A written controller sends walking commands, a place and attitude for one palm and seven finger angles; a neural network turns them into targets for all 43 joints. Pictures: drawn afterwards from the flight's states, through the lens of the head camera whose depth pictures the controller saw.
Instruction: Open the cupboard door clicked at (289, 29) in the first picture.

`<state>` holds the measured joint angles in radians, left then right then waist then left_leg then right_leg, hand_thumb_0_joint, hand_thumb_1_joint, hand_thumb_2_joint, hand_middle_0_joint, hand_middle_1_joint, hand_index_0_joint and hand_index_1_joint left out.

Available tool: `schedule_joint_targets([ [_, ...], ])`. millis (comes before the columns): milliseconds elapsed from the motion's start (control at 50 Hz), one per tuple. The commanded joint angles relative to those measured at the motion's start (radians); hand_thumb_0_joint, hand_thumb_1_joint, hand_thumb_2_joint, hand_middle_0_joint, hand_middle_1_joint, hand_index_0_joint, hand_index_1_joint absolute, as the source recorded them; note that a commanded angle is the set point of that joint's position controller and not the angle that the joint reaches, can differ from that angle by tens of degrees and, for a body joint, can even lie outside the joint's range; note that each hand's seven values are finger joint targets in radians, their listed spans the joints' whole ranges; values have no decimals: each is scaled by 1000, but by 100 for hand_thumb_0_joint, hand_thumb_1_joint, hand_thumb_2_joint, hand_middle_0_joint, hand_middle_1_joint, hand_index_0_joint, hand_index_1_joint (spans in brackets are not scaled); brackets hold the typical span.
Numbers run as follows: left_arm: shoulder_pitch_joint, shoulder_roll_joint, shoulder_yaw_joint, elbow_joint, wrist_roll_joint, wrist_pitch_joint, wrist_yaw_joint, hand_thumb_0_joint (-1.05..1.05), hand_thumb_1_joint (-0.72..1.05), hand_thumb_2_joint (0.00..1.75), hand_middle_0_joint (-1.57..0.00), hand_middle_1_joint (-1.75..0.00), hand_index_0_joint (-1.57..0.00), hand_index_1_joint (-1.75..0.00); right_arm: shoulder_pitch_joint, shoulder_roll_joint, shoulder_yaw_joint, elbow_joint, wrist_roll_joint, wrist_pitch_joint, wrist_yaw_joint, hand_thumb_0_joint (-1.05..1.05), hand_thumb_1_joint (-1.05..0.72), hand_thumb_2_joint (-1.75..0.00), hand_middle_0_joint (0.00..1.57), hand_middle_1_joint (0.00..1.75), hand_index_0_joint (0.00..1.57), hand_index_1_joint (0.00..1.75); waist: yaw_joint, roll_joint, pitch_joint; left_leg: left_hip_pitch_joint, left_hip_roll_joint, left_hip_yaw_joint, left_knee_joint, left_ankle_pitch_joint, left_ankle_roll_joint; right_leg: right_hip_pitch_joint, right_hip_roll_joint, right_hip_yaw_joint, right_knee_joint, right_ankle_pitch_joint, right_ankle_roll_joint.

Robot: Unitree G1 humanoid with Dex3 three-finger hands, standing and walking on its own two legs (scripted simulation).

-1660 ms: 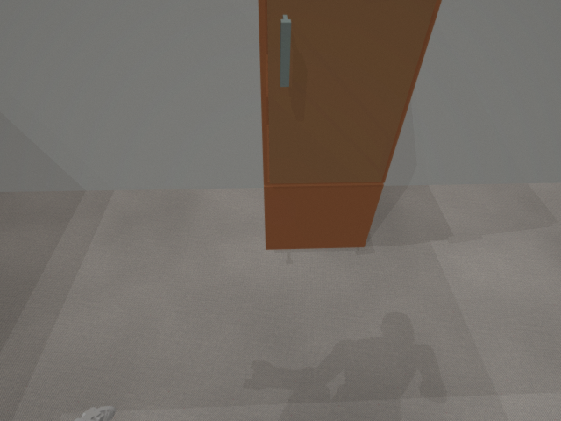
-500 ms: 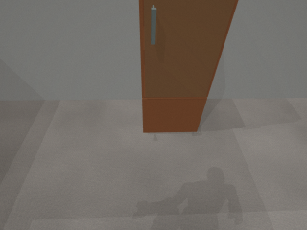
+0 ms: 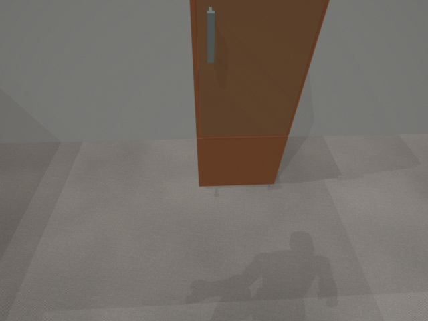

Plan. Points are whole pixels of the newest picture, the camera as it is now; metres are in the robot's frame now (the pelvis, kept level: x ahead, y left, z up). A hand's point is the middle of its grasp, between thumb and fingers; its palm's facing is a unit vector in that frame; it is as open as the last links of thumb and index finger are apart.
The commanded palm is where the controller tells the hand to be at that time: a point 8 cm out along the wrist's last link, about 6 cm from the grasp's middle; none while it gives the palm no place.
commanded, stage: walk to a spot facing it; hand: left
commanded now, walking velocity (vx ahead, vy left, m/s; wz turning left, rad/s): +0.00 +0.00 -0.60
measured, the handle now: (210, 35) +0.93 +0.08 +0.13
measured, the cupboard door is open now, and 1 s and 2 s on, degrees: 0 0 0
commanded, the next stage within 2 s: turn to face it in 1.78 s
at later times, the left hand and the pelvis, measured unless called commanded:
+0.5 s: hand out of the picture +0.04 +0.13 -0.16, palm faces -0.19 -0.95 -0.26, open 7.4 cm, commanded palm none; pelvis -0.03 -0.05 +0.00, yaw -15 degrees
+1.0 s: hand out of the picture +0.14 +0.18 -0.17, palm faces -0.45 -0.86 -0.23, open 7.4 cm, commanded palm none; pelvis -0.03 +0.02 +0.00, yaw -32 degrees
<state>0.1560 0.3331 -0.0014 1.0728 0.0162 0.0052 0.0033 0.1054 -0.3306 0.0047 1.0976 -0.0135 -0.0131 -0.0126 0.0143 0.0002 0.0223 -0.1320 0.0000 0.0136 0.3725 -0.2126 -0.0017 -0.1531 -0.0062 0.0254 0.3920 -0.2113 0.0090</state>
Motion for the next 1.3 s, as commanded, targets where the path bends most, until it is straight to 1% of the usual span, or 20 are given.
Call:
schedule_joint_targets([
  [0, 23, 106, 34, -79, -1, 19, 10, 0, 90, 90, -20, -30, -20, -30, 54, -109, -39, -73, 3, 9, -18, 0, -90, -90, 20, 30, 20, 30, -20, 0, -31, 35, 153, -38, 16, 187, 15, -99, -81, 96, 54, 255, -24],
  [80, 39, 88, 51, -128, 3, 33, -1, 0, 90, 90, -20, -30, -20, -30, 51, -134, -67, -125, 0, 18, -24, 0, -90, -90, 20, 30, 20, 30, -16, 76, -32, 21, 229, -72, 11, 171, 61, -185, -23, 65, 212, 162, -12],
  [160, 61, 42, 65, -168, 2, 46, -9, 0, 90, 90, -20, -30, -20, -30, 34, -128, -85, -165, -4, 13, -22, 0, -90, -90, 20, 30, 20, 30, -7, 186, -19, -18, 368, -99, -18, 330, 176, -241, -16, -5, 481, -291, 6],
  [220, 176, 30, 78, -157, 6, 37, -17, 0, 90, 90, -20, -30, -20, -30, -28, -118, -94, -193, -6, 18, -20, 0, -90, -90, 20, 30, 20, 30, 60, 125, -43, -111, 307, 28, 172, 269, 92, -75, -33, -32, 266, -102, -2],
  [240, 228, 75, 91, -145, 13, 25, -14, 0, 90, 90, -20, -30, -20, -30, -24, -86, -92, -200, 1, 28, -17, 0, -90, -90, 20, 30, 20, 30, 83, -41, -40, -207, 212, 107, 385, 70, 12, 3, -94, 69, 75, 99, -19],
  [260, 238, 185, 110, -156, 23, 8, 4, 0, 90, 90, -20, -30, -20, -30, 9, 8, -74, -237, 4, 33, -11, 0, -90, -90, 20, 30, 20, 30, 65, -388, -27, -447, 35, 128, 659, -364, -58, 42, -339, 498, -87, 343, -93],
  [280, 250, 175, 107, -163, 6, 14, 15, 0, 90, 90, -20, -30, -20, -30, -16, -21, -79, -247, 4, 41, -16, 0, -90, -90, 20, 30, 20, 30, 72, -297, -33, -415, 41, -19, 748, -379, -41, -28, -362, 514, -120, 349, -160],
  [320, 141, 117, 108, -194, 4, 17, 19, 0, 90, 90, -20, -30, -20, -30, -15, -28, -89, -224, 3, 44, -11, 0, -90, -90, 20, 30, 20, 30, 30, -198, 24, -427, 75, -49, 803, -242, -33, -111, -274, 463, -136, 90, -154],
  [420, 134, 64, 100, -205, -4, 1, 13, 0, 90, 90, -20, -30, -20, -30, 41, -4, -90, -189, -4, 45, -9, 0, -90, -90, 20, 30, 20, 30, 7, -79, -53, -416, 69, -49, 767, -88, -64, -22, -176, 348, -106, 103, -117],
  [520, 176, 57, 109, -192, -3, 3, 12, 0, 90, 90, -20, -30, -20, -30, 33, 1, -89, -206, -4, 46, -20, 0, -90, -90, 20, 30, 20, 30, 21, -111, -90, -458, 57, -66, 721, -95, -76, 73, -159, 385, -100, 135, -94],
  [680, 173, 69, 116, -196, 8, 15, 8, 0, 90, 90, -20, -30, -20, -30, -3, -5, -85, -243, -1, 37, -24, 0, -90, -90, 20, 30, 20, 30, 42, -121, -87, -367, 25, -69, 526, -175, -62, 27, -142, 495, -111, 95, -163],
  [780, 117, 97, 123, -220, 13, 26, 8, 0, 90, 90, -20, -30, -20, -30, 54, 0, -81, -251, 14, 23, -26, 0, -90, -90, 20, 30, 20, 30, 22, -156, -104, -216, -9, -67, 292, -204, -27, -41, -125, 544, -99, 132, -166],
  [840, 48, 88, 119, -239, 6, 33, 7, 0, 90, 90, -20, -30, -20, -30, 191, -10, -85, -220, 19, 7, -35, 0, -90, -90, 20, 30, 20, 30, -47, -134, -131, 70, 0, -57, 12, -57, 1, -214, -45, 479, -29, 61, -81],
  [860, 50, 46, 112, -253, 0, 35, 1, 0, 90, 90, -20, -30, -20, -30, 217, -63, -92, -218, 14, -2, -43, 0, -90, -90, 20, 30, 20, 30, -61, 14, -128, 190, 134, -191, -100, -121, 40, -376, 55, 375, 90, -97, -32],
  [880, 74, 0, 108, -262, -5, 36, -12, 0, 90, 90, -20, -30, -20, -30, 160, -143, -108, -244, 0, 1, -41, 0, -90, -90, 20, 30, 20, 30, -38, 293, -71, 179, 382, -440, -198, -199, 95, -543, 168, 181, 374, -302, 14],
  [900, 47, 45, 123, -262, 9, 37, -12, 0, 90, 90, -20, -30, -20, -30, 93, -147, -103, -276, 2, 10, -39, 0, -90, -90, 20, 30, 20, 30, -29, 217, -2, -33, 480, -455, -209, -165, 152, -498, 89, 107, 589, -303, 45],
  [940, 109, 65, 144, -220, 26, 48, -26, 0, 90, 90, -20, -30, -20, -30, -27, -47, -73, -303, -6, 4, -37, 0, -90, -90, 20, 30, 20, 30, 49, 135, 30, -187, 345, -277, -176, -61, 136, -404, 60, 90, 798, -178, 65],
  [1000, 110, 12, 123, -213, 20, 54, -40, 0, 90, 90, -20, -30, -20, -30, 24, -35, -71, -289, -9, -5, -35, 0, -90, -90, 20, 30, 20, 30, 32, 125, 22, -86, 240, -79, -100, 116, 119, -452, 37, 25, 869, -124, 75],
  [1140, -25, -23, 101, -242, 5, 54, -40, 0, 90, 90, -20, -30, -20, -30, 220, -47, -84, -218, -7, -9, -35, 0, -90, -90, 20, 30, 20, 30, -51, 156, 23, 106, 317, -45, -35, 430, 157, -476, -36, -27, 647, -181, 89],
  [1280, -100, -52, 91, -264, 11, 38, -66, 0, 90, 90, -20, -30, -20, -30, 239, -81, -102, -177, -19, -17, -17, 0, -90, -90, 20, 30, 20, 30, -72, 201, 26, 25, 385, 7, -104, -103, 135, -316, -53, -115, 364, -228, 42],
])
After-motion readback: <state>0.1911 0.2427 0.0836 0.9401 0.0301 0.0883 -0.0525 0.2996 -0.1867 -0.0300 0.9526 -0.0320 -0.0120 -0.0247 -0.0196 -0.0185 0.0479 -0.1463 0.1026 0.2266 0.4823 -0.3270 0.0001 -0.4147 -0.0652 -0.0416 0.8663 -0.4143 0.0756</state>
